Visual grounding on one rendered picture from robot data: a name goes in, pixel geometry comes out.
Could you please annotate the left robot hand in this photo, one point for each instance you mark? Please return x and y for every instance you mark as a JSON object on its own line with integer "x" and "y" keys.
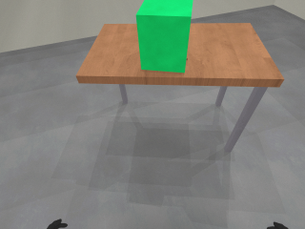
{"x": 57, "y": 224}

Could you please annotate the carton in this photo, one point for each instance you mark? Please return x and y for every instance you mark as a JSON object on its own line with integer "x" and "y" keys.
{"x": 163, "y": 29}

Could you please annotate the table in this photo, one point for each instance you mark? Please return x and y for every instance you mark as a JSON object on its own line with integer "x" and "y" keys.
{"x": 218, "y": 54}

